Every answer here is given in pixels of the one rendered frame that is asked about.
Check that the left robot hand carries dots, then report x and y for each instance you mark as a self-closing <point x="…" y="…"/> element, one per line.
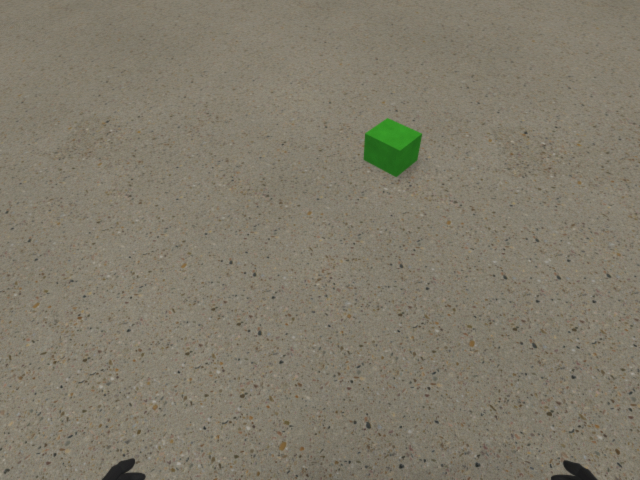
<point x="118" y="472"/>

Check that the right robot hand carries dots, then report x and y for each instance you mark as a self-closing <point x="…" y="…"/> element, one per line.
<point x="576" y="469"/>

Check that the carton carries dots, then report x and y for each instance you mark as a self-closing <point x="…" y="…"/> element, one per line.
<point x="392" y="146"/>

